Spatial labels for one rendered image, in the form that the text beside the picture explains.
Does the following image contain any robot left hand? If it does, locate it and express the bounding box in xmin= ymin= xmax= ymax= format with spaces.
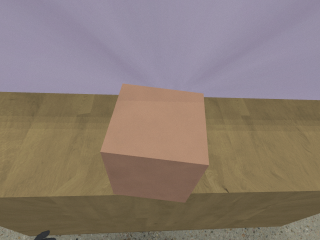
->
xmin=34 ymin=230 xmax=56 ymax=240

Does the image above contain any carton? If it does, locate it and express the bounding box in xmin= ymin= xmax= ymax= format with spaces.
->
xmin=100 ymin=83 xmax=209 ymax=203

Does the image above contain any pedestal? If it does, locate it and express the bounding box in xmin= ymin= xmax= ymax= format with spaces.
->
xmin=0 ymin=92 xmax=320 ymax=236

